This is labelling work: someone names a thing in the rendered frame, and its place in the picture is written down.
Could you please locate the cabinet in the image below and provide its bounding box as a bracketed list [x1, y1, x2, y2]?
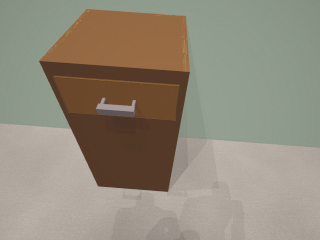
[39, 9, 190, 192]

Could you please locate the drawer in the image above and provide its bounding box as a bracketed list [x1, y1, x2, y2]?
[54, 75, 180, 120]

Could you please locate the handle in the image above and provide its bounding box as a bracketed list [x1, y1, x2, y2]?
[96, 98, 136, 117]

